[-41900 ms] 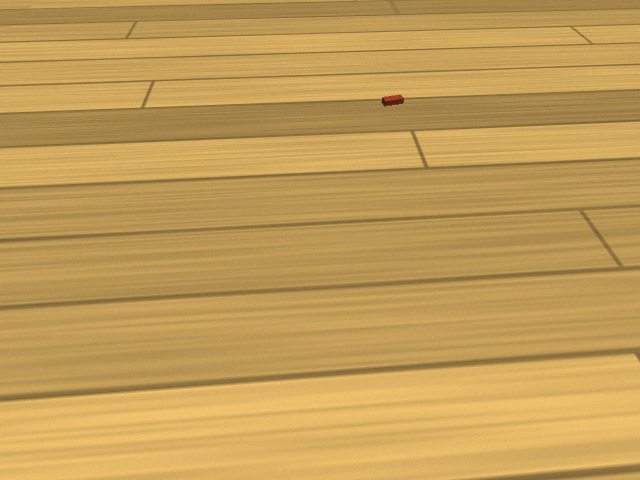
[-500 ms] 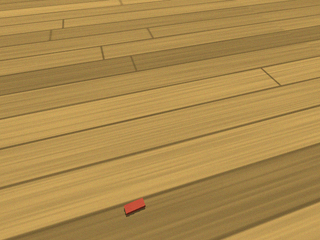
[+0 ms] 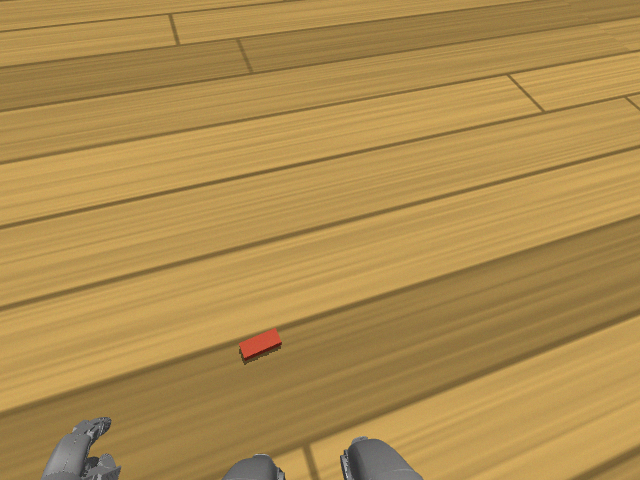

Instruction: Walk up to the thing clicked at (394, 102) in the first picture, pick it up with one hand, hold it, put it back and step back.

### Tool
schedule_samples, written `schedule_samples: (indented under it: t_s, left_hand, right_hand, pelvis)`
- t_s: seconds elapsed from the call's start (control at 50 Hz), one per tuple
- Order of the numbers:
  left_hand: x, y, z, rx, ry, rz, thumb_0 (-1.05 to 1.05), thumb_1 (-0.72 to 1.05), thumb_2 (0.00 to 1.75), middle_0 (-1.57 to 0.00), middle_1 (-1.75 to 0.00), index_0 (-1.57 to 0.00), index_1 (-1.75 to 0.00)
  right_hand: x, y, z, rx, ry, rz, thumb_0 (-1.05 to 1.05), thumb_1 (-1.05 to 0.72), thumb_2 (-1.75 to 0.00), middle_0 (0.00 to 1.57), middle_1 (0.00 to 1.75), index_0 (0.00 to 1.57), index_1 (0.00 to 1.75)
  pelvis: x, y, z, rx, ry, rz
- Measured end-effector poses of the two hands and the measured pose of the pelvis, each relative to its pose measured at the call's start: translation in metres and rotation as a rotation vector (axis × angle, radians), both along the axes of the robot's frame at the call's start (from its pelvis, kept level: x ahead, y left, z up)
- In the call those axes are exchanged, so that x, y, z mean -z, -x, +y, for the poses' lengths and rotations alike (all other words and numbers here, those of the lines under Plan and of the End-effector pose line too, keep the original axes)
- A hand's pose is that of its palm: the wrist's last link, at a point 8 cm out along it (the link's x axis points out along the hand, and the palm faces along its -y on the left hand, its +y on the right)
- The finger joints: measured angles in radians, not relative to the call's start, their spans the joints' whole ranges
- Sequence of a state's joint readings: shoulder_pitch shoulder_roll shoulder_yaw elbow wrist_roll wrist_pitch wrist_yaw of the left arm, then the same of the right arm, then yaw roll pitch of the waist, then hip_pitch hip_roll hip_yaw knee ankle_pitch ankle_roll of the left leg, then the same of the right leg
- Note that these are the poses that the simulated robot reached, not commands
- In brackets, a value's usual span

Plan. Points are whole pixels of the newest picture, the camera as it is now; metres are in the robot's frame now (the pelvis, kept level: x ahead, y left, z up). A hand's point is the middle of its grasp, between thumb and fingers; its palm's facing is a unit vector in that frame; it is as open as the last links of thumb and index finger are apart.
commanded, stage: step back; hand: left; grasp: from above
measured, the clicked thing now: (260, 344) +0.52 +0.15 -0.74
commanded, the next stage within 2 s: none
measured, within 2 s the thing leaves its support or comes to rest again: neither
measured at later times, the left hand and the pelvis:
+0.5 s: hand out of the picture -0.04 +0.23 -0.13, palm faces -0.06 -0.91 -0.41, open 7.3 cm; pelvis -0.13 -0.03 +0.01, yaw -3 degrees
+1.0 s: hand out of the picture -0.17 +0.23 -0.15, palm faces -0.07 -0.91 -0.41, open 7.3 cm; pelvis -0.28 -0.04 -0.01, yaw -4 degrees
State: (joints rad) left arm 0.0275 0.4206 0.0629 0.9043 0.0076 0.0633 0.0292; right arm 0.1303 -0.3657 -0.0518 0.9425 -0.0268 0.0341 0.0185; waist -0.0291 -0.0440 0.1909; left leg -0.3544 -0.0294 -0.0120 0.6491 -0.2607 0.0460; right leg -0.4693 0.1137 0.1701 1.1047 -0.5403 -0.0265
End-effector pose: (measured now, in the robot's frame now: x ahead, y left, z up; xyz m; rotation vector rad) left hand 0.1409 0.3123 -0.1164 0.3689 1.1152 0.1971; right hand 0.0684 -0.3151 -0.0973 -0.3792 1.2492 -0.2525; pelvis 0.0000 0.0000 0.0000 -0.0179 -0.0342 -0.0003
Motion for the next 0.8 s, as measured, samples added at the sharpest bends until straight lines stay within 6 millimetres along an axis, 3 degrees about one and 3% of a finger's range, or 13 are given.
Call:
schedule_samples:
  t_s: [0.16, 0.3, 0.4, 0.46, 0.54, 0.64, 0.8]
  left_hand:
    - [0.001, 0.062, -0.007, 0.037, 0.001, 0.101, 0.0, 0.91, 0.9, -0.21, -0.3, -0.21, -0.3]
    - [0.002, 0.122, -0.026, 0.046, -0.018, 0.124, 0.0, 0.91, 0.9, -0.21, -0.3, -0.21, -0.3]
    - [-0.017, 0.172, -0.039, 0.007, -0.018, 0.13, 0.0, 0.91, 0.9, -0.21, -0.3, -0.21, -0.3]
    - [-0.026, 0.183, -0.04, -0.004, -0.028, 0.115, 0.0, 0.91, 0.89, -0.21, -0.3, -0.21, -0.3]
    - [-0.03, 0.184, -0.035, -0.001, -0.039, 0.037, 0.0, 0.9, 0.9, -0.21, -0.3, -0.21, -0.3]
    - [-0.017, 0.19, -0.023, 0.003, -0.02, -0.045, 0.0, 0.9, 0.9, -0.21, -0.3, -0.21, -0.3]
    - [-0.013, 0.233, -0.023, -0.015, 0.017, -0.019, 0.0, 0.91, 0.9, -0.21, -0.3, -0.21, -0.3]
  right_hand:
    - [-0.003, 0.035, 0.003, 0.026, -0.007, -0.061, 0.0, -0.9, -0.9, 0.21, 0.3, 0.2, 0.3]
    - [0.017, 0.069, -0.022, 0.029, -0.028, -0.109, 0.0, -0.9, -0.9, 0.21, 0.3, 0.2, 0.3]
    - [0.015, 0.102, -0.033, 0.053, -0.044, -0.076, 0.0, -0.91, -0.9, 0.21, 0.3, 0.2, 0.3]
    - [0.012, 0.123, -0.037, 0.049, -0.04, -0.057, 0.0, -0.91, -0.9, 0.21, 0.3, 0.2, 0.3]
    - [0.013, 0.152, -0.036, 0.021, -0.024, 0.004, 0.0, -0.91, -0.9, 0.2, 0.3, 0.2, 0.3]
    - [0.015, 0.175, -0.024, -0.025, -0.001, 0.019, 0.01, -0.91, -0.9, 0.2, 0.3, 0.2, 0.3]
    - [-0.006, 0.199, -0.006, -0.049, -0.011, -0.061, 0.01, -0.91, -0.9, 0.21, 0.3, 0.2, 0.3]
  pelvis:
    - [-0.005, 0.034, -0.003, 0.063, 0.0, 0.007]
    - [0.009, 0.081, -0.022, 0.095, 0.0, -0.003]
    - [-0.002, 0.104, -0.029, 0.083, -0.038, -0.009]
    - [-0.008, 0.117, -0.029, 0.064, -0.043, 0.005]
    - [-0.007, 0.138, -0.027, 0.033, -0.037, 0.014]
    - [0.004, 0.169, -0.018, -0.011, -0.028, 0.011]
    - [-0.007, 0.215, -0.017, 0.007, -0.001, 0.005]
